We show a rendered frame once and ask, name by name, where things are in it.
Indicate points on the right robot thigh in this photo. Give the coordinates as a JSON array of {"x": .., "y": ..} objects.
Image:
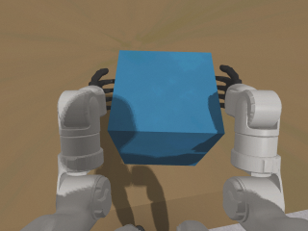
[{"x": 191, "y": 225}]

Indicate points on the robot right forearm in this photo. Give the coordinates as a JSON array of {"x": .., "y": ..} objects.
[{"x": 257, "y": 122}]

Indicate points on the right robot hand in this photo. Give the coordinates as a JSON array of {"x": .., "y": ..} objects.
[{"x": 234, "y": 79}]

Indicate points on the robot right upper arm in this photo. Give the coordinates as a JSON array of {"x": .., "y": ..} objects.
[{"x": 257, "y": 204}]

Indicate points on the left robot hand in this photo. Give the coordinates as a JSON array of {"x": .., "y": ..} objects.
[{"x": 95, "y": 82}]

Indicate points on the robot left upper arm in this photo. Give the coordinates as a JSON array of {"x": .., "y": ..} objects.
[{"x": 82, "y": 200}]

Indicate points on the robot left forearm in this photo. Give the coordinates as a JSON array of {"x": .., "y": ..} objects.
[{"x": 79, "y": 113}]

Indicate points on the carton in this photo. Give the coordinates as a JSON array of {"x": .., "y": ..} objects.
[{"x": 165, "y": 107}]

